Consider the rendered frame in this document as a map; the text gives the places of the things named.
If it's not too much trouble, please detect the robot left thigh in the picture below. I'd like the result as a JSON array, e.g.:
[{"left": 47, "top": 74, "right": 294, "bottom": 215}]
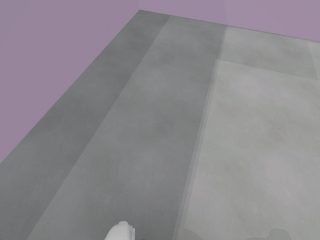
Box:
[{"left": 104, "top": 223, "right": 135, "bottom": 240}]

